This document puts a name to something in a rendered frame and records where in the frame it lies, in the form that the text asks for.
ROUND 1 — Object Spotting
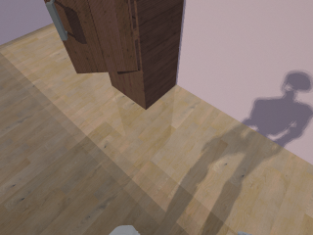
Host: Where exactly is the handle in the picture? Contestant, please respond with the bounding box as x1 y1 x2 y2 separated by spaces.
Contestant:
45 0 68 41

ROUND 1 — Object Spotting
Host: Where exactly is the robot left thigh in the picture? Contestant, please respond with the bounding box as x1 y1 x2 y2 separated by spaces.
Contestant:
110 225 141 235

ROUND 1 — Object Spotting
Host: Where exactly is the cupboard door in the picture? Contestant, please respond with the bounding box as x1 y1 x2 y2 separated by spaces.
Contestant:
44 0 138 74

